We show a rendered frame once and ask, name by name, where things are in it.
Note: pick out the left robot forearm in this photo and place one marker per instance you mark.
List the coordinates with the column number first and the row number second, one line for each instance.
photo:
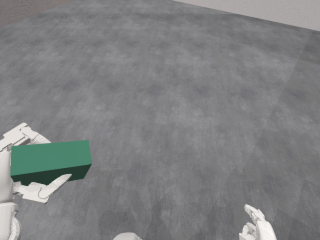
column 10, row 227

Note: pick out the robot right hand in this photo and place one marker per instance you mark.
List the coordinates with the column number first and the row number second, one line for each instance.
column 262, row 229

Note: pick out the robot left hand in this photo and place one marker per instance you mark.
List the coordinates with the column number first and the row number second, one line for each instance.
column 34, row 192

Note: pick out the sponge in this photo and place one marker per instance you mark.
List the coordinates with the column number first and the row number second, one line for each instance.
column 43, row 163

